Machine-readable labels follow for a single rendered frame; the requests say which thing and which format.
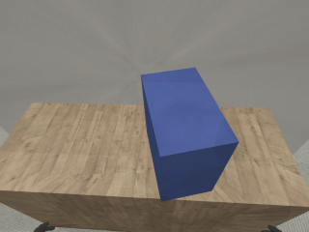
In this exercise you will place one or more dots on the robot left hand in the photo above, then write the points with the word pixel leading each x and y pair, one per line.
pixel 44 227

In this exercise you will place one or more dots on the carton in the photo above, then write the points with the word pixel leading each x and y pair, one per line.
pixel 191 141

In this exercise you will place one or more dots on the pedestal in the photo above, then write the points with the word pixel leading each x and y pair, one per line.
pixel 90 166

